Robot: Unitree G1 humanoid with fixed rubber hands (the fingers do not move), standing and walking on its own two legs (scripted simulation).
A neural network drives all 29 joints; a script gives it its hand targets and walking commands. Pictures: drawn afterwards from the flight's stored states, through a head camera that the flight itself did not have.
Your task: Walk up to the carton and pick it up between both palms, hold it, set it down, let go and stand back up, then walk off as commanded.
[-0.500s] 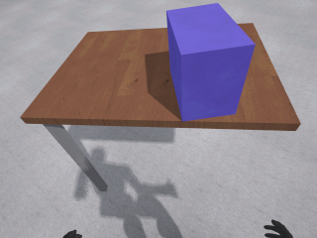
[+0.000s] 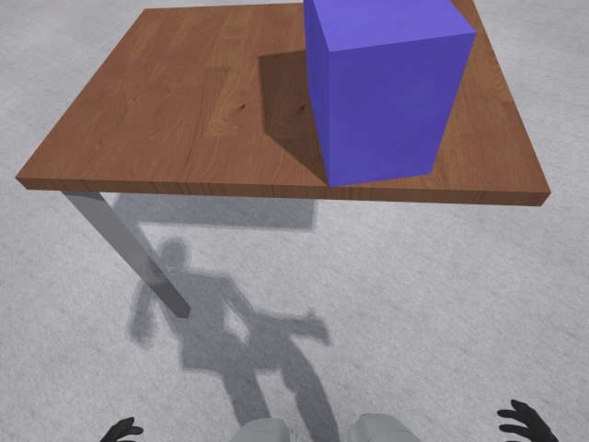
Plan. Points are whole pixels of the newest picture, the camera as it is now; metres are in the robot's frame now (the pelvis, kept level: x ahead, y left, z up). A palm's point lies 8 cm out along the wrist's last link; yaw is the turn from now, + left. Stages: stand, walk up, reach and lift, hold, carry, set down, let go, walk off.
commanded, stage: walk off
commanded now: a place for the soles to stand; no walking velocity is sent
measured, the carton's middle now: (366, 69) +0.63 -0.07 +0.14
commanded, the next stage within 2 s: none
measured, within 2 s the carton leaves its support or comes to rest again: neither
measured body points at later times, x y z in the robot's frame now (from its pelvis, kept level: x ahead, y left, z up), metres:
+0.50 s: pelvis -0.12 -0.01 -0.02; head -0.04 -0.04 +0.42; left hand -0.04 +0.30 -0.10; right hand +0.03 -0.31 -0.16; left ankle -0.12 +0.10 -0.65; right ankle -0.02 -0.12 -0.71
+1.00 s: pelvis -0.27 +0.04 -0.01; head -0.24 +0.07 +0.43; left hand -0.18 +0.35 -0.13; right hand -0.14 -0.28 -0.09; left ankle -0.11 +0.13 -0.71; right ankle -0.27 -0.08 -0.63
